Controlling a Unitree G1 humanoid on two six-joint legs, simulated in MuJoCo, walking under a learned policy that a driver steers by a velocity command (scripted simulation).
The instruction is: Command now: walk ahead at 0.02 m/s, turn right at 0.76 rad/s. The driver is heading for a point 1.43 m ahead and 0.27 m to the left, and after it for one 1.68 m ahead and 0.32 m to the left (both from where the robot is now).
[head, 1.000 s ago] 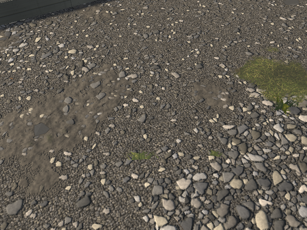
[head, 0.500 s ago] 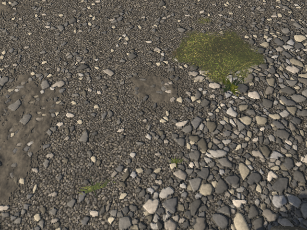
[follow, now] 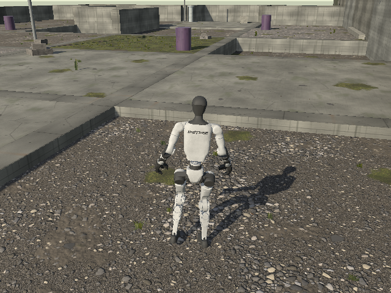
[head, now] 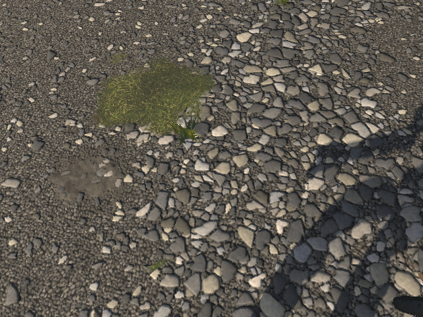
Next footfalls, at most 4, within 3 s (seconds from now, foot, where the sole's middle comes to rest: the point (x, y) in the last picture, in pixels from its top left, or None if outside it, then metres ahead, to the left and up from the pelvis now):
0.16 left None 0.10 0.15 -0.78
0.50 right None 0.02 -0.10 -0.78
0.82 left None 0.07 0.17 -0.78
1.34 right None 0.18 -0.02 -0.78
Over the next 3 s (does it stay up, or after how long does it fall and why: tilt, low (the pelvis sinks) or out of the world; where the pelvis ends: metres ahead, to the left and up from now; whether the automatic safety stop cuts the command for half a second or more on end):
stays up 0.63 0.03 0.00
